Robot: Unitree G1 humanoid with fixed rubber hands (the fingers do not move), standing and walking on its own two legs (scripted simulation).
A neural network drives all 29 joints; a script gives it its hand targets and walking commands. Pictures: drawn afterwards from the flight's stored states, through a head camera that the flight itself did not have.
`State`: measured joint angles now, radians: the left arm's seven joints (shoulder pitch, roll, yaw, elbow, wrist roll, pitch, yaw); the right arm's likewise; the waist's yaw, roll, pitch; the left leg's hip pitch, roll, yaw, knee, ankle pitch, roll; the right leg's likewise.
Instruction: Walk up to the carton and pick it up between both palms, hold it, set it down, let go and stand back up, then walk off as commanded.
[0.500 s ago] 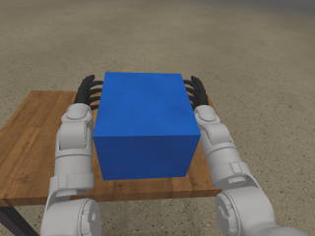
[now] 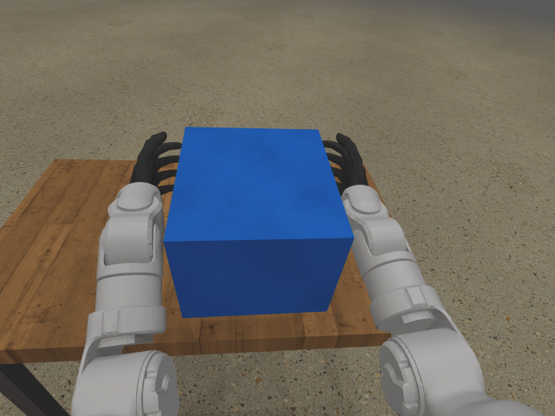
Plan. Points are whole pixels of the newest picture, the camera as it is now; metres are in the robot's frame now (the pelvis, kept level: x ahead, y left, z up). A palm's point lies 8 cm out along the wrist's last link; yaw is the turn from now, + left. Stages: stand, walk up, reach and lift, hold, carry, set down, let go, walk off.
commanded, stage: hold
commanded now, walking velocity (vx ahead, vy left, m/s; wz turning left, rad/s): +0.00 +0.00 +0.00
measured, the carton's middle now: (254, 217) +0.34 +0.02 +0.16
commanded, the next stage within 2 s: none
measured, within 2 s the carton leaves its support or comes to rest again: neither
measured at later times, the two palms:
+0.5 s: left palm (147, 187) +0.36 +0.17 +0.19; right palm (352, 187) +0.37 -0.12 +0.19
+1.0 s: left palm (148, 188) +0.36 +0.17 +0.19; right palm (352, 187) +0.37 -0.12 +0.19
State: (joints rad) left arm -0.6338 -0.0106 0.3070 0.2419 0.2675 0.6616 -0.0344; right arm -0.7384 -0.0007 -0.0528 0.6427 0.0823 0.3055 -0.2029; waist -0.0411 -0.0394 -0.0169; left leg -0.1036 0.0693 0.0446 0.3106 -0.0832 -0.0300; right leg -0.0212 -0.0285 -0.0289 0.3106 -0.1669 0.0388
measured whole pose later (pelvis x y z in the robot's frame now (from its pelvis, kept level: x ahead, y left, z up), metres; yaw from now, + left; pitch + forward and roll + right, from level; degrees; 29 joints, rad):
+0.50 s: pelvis +0.00 +0.00 +0.00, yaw +0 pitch -7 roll -1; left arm -0.64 -0.01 0.31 0.24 0.27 0.66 -0.03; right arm -0.74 0.00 -0.05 0.64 0.08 0.30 -0.20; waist -0.04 -0.04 -0.01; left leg -0.10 0.07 0.04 0.31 -0.08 -0.03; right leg -0.02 -0.03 -0.03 0.31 -0.17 0.04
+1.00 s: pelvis +0.00 +0.00 +0.00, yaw +0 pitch -7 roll -1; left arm -0.63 -0.01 0.31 0.24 0.27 0.66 -0.03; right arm -0.74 0.00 -0.05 0.64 0.08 0.30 -0.20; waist -0.04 -0.04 -0.01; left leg -0.10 0.07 0.04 0.31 -0.08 -0.03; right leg -0.02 -0.03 -0.03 0.31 -0.17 0.04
